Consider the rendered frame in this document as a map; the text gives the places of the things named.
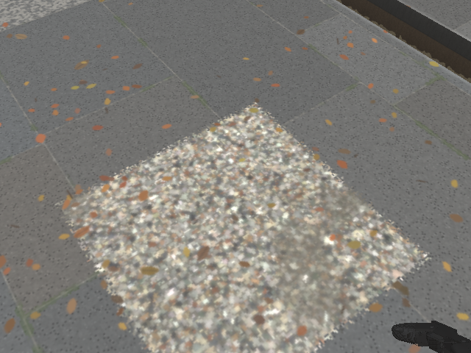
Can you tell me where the robot right hand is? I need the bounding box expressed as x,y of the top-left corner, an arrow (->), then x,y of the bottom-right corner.
392,321 -> 471,353

